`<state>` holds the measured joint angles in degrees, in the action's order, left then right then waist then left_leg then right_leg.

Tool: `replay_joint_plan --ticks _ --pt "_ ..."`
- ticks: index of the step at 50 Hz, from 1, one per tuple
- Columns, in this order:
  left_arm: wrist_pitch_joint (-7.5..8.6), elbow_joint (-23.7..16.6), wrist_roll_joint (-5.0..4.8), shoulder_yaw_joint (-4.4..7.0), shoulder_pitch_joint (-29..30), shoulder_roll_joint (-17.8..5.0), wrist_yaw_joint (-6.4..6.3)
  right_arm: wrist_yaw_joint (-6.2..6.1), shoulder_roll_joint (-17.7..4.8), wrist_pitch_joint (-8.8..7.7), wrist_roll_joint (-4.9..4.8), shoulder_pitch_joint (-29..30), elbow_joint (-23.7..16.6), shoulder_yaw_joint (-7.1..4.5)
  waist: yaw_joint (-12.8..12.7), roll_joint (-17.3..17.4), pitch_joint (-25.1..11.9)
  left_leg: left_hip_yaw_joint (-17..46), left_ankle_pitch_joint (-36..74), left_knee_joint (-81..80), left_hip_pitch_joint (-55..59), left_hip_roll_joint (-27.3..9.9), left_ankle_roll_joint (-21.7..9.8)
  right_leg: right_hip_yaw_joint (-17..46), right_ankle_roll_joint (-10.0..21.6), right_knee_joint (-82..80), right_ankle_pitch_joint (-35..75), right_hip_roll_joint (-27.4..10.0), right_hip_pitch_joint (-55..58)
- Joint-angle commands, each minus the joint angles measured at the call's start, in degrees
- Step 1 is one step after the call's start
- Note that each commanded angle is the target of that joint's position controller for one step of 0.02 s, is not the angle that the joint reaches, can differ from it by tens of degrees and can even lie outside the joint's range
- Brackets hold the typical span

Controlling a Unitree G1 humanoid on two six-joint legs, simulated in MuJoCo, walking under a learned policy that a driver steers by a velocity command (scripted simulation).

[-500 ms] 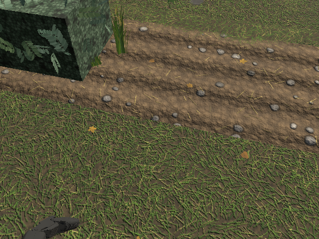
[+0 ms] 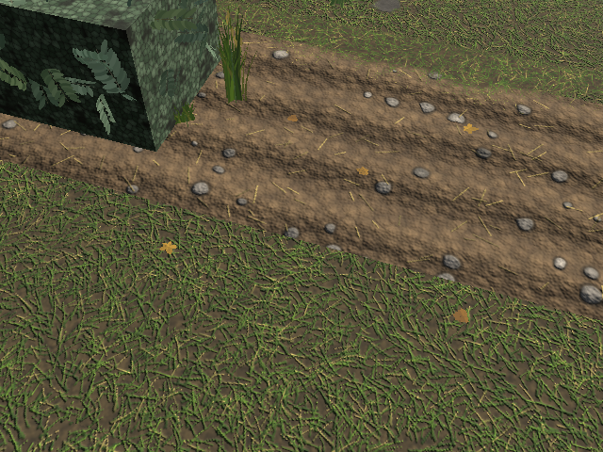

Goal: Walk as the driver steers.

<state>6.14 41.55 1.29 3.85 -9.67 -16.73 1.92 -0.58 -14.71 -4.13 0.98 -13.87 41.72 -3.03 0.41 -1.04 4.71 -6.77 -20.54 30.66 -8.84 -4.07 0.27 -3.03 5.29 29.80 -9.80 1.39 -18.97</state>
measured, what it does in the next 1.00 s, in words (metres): steps on the spot, turning right: left foot, then right foot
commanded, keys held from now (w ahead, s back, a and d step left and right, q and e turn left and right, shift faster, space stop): e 0.82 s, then no key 0.18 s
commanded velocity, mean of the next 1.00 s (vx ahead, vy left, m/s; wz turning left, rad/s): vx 0.00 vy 0.00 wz -0.51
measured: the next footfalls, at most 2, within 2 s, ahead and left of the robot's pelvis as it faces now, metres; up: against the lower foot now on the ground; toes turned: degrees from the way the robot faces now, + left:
left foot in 0.42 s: +0.08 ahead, +0.12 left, +0.00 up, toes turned -16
right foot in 0.90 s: +0.00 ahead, -0.14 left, +0.00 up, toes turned -34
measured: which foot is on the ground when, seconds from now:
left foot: down 0.00-0.02, up 0.04-0.40, down 0.42-0.92, up 0.94-1.00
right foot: down 0.00-0.42, up 0.44-0.88, down 0.90-1.00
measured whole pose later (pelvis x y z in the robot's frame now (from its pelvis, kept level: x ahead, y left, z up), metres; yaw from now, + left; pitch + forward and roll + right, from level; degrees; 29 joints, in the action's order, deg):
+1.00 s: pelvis +0.00 -0.03 +0.01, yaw -33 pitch +0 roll +1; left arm 6.1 38.3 2.3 4.6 -10.3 -19.0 3.1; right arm -1.2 -18.2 -3.8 3.6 -13.3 38.6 -2.6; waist 1.4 -1.4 5.3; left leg -5.4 -29.3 40.2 -14.5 -4.6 2.1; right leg -1.7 3.5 21.6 -9.6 0.5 -12.5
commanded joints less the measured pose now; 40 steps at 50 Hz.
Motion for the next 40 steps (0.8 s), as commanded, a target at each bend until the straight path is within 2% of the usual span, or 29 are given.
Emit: replay_joint_plan --ticks 1,2,3,4,5,7,8,9,11,13,15,18,19,20,21,22,23,24,25,26,27,28,29,30,31,34,36,38,40 --pt "2.04 -6.3 -0.46 2.12 2.7 -8.0 0.41 -1.70 -8.7 -0.11 0.65 1.7 -6.1 -2.43 0.8 0.0 -7.3 1.6 -1.5 -3.8 -1.2 -4.0 -4.6 9.9 9.8 -5.6 20.5 -6.4 7.7" --pt "2.10 -5.8 -1.10 2.87 -2.0 -10.4 0.34 -1.63 -7.5 0.47 1.28 2.2 -7.1 -2.02 -1.1 -4.0 -12.1 -0.7 -5.7 3.4 -5.3 1.2 -0.7 20.8 15.0 -10.3 19.6 -11.4 17.3" --pt "2.17 -4.8 -0.71 3.73 -8.7 -12.1 0.32 -1.28 -7.5 1.03 2.14 5.8 -8.5 -1.84 -5.3 -7.8 -12.8 3.1 -15.2 14.6 -16.4 4.6 1.8 31.1 18.8 -14.0 17.4 -16.4 27.4" --pt "2.46 -3.5 0.31 3.83 -13.9 -11.4 0.00 -0.76 -7.2 1.16 2.59 8.5 -8.5 -1.53 -7.8 -6.6 -11.7 9.1 -21.2 25.2 -25.1 3.6 1.9 33.0 17.8 -14.8 20.3 -18.6 31.3" --pt "2.53 -2.8 0.83 3.63 -14.6 -9.9 -0.25 -0.66 -6.7 0.73 3.12 7.9 -7.8 -1.36 -6.7 -3.4 -10.5 12.4 -20.4 31.6 -27.4 1.7 1.8 31.0 15.9 -14.0 21.9 -18.9 29.9" --pt "1.94 -4.6 0.43 2.22 -8.9 -5.9 -0.71 -1.27 -8.4 -0.06 3.78 5.2 -5.9 -1.83 -2.7 -1.5 -8.1 12.3 -17.0 32.7 -24.7 0.4 1.0 26.5 14.5 -15.3 23.8 -16.4 21.6" --pt "1.46 -6.0 0.38 1.72 -5.7 -5.2 -1.05 -1.53 -8.2 0.06 4.32 3.7 -5.2 -1.68 -0.4 -1.2 -7.2 11.3 -14.9 30.0 -20.1 0.0 0.9 24.2 13.6 -17.3 22.3 -14.2 15.7" --pt "1.16 -7.0 0.42 1.71 -3.6 -5.9 -1.11 -1.50 -7.4 0.51 4.51 2.4 -4.8 -1.40 1.4 -0.5 -6.9 10.0 -12.3 25.1 -15.1 0.1 1.3 22.1 12.2 -19.2 18.6 -12.0 10.9" --pt "1.32 -8.7 0.32 2.51 -1.9 -8.2 -0.52 -0.46 -6.3 1.83 3.57 0.6 -3.6 -0.79 1.7 -2.1 -6.6 7.4 -8.5 18.6 -8.2 2.4 2.5 20.6 11.3 -20.7 13.6 -9.3 6.1" --pt "1.63 -10.0 0.67 3.09 -2.6 -9.1 0.32 0.33 -6.8 2.55 2.42 0.1 -3.0 -0.44 0.3 -2.4 -6.4 7.8 -5.9 13.2 -6.6 3.3 2.7 23.1 11.3 -20.2 6.6 -9.7 6.1" --pt "1.38 -10.8 0.66 3.32 -3.7 -8.9 0.59 0.37 -8.0 2.22 1.89 0.0 -2.7 -0.46 -1.1 -2.9 -6.6 8.4 -3.2 8.3 -6.8 3.7 2.1 27.2 11.6 -18.9 0.9 -10.8 7.4" --pt "0.03 -11.0 0.19 2.85 -2.5 -7.9 0.73 0.33 -9.0 1.40 1.04 -1.6 -2.1 -0.71 -0.2 -2.9 -7.3 7.5 4.0 -3.3 -2.3 4.9 -0.2 31.0 11.3 -16.2 -2.2 -11.1 6.1" --pt "-0.46 -10.5 0.27 2.43 -2.8 -7.3 0.78 0.45 -9.1 1.14 0.41 -1.8 -2.4 -0.73 0.1 -3.2 -7.2 7.1 7.5 -7.6 0.5 5.3 -1.7 31.8 10.6 -15.6 -2.8 -10.3 4.3" --pt "-0.84 -9.6 0.57 1.88 -4.0 -6.3 0.81 0.45 -9.5 0.87 -0.20 -1.9 -3.0 -0.79 0.3 -3.4 -7.8 7.6 10.4 -10.3 3.4 4.2 -4.1 32.2 8.9 -14.8 -4.1 -9.3 2.5" --pt "-1.09 -8.9 0.86 0.95 -5.6 -4.2 0.79 0.14 -10.6 0.40 -0.66 -3.9 -3.6 -1.00 1.1 -1.6 -9.3 11.2 14.2 -12.8 8.0 -0.9 -9.7 31.1 5.8 -12.1 -8.0 -7.5 -0.7" --pt "-1.19 -12.4 1.46 -0.16 -3.2 -1.2 0.54 -1.00 -15.4 -0.57 -0.19 -6.8 -4.3 -2.26 2.1 9.3 -9.2 29.4 17.6 -17.0 15.6 -14.7 -24.9 20.6 -1.1 -2.5 -16.8 1.9 -16.2" --pt "-1.06 -11.3 3.97 0.11 -2.9 -2.9 0.42 -1.25 -16.4 -1.88 2.09 -4.1 -4.5 -2.59 1.8 7.5 -3.8 37.1 19.5 -23.5 13.7 -24.3 -30.0 13.6 -6.6 10.6 -20.7 3.6 -23.4" --pt "-1.45 -8.7 4.00 0.97 -4.0 -5.9 -0.31 -1.40 -13.4 -2.29 2.15 -0.4 -6.1 -2.02 0.3 2.5 -4.8 30.1 16.6 -24.2 10.2 -20.8 -24.5 12.2 -7.6 20.1 -17.9 -0.2 -19.6" --pt "-1.70 -6.6 3.77 1.67 -7.1 -7.3 -1.22 -1.14 -9.9 -2.62 1.31 5.2 -8.1 -0.96 -2.3 4.9 -5.0 23.2 15.2 -24.5 6.8 -16.0 -20.1 10.1 -8.5 26.8 -15.0 -0.2 -16.7" --pt "-1.69 -5.6 4.00 1.98 -7.5 -7.4 -1.76 -1.19 -6.9 -3.06 0.24 8.9 -9.4 0.29 -3.5 7.7 -4.3 17.9 15.3 -24.5 4.5 -12.5 -16.9 8.3 -9.0 30.9 -12.0 0.1 -15.4" --pt "-1.77 -5.7 4.33 1.88 -6.6 -7.3 -1.40 -1.60 -6.9 -3.20 -0.14 9.6 -10.3 0.28 -3.3 8.0 -4.1 14.6 19.3 -24.0 2.1 -10.9 -15.8 5.8 -9.3 36.5 -11.1 0.7 -13.5" --pt "-1.90 -5.4 4.09 1.47 -7.0 -6.4 -0.49 -1.96 -8.6 -3.06 0.47 8.8 -10.6 -0.27 -3.0 6.3 -4.2 11.7 21.9 -23.7 1.1 -10.0 -15.4 4.2 -9.3 39.7 -10.3 0.4 -12.3" --pt "-2.02 -5.4 2.90 1.03 -6.9 -5.3 0.42 -2.22 -10.2 -2.87 1.02 7.2 -10.8 -1.01 -1.9 5.2 -3.6 9.2 22.4 -23.5 1.6 -9.2 -15.4 3.6 -9.5 40.1 -8.7 -0.4 -12.6" --pt "-2.25 -5.6 2.00 0.63 -5.9 -4.4 1.25 -2.38 -11.3 -2.59 1.17 5.2 -10.8 -1.56 -0.3 4.6 -3.1 7.5 21.3 -23.4 3.9 -8.7 -15.5 3.1 -10.0 37.3 -7.1 -1.5 -13.9" --pt "-2.60 -5.9 1.70 0.41 -4.2 -3.9 1.82 -2.52 -11.7 -2.35 1.04 2.5 -10.4 -1.83 1.5 4.6 -2.9 6.9 20.1 -23.3 7.7 -8.9 -15.8 2.6 -10.6 32.8 -5.8 -2.8 -15.7" --pt "-4.01 -6.8 1.61 -0.03 0.3 -3.2 2.86 -2.53 -12.7 -1.75 1.26 -6.9 -7.9 -2.79 5.8 5.2 -1.9 8.0 23.3 -22.1 19.0 -13.4 -17.1 2.0 -10.7 18.4 -5.3 -6.1 -19.9" --pt "-4.54 -6.8 2.04 -0.14 0.9 -3.5 3.27 -2.02 -13.5 -1.43 1.65 -7.5 -7.7 -3.46 5.6 5.8 -2.2 7.4 28.1 -21.7 19.8 -15.3 -17.6 0.7 -8.8 11.9 -7.4 -6.5 -16.3" --pt "-4.58 -6.0 2.58 0.15 -0.4 -4.7 3.61 -1.60 -13.7 -1.50 2.32 -3.5 -9.1 -3.74 3.6 6.9 -2.4 5.6 30.2 -21.8 15.8 -15.4 -16.9 -0.5 -6.5 8.4 -8.2 -6.0 -9.7" --pt "-4.19 -5.4 2.02 0.71 -0.9 -6.2 4.03 -1.67 -13.8 -1.46 3.02 0.3 -10.3 -3.76 2.1 7.6 -3.3 5.0 28.6 -21.7 14.2 -16.4 -15.5 0.1 -5.2 6.1 -5.9 -5.7 -5.6"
